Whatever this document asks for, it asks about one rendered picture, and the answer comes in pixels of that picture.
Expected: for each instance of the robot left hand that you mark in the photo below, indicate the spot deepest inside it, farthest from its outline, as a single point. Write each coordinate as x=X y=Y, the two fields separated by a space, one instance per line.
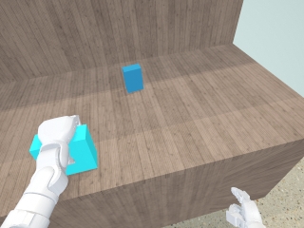
x=59 y=129

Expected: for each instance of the sponge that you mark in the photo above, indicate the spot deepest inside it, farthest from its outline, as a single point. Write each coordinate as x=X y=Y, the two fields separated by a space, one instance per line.
x=81 y=149

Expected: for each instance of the robot right hand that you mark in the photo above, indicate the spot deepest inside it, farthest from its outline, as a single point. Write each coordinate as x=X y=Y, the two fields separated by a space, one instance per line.
x=248 y=211

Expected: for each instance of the table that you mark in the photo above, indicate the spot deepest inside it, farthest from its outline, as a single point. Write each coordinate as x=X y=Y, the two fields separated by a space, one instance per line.
x=209 y=117

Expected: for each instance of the left robot forearm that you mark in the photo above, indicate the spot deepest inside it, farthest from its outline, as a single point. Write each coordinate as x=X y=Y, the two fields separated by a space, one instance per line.
x=47 y=183

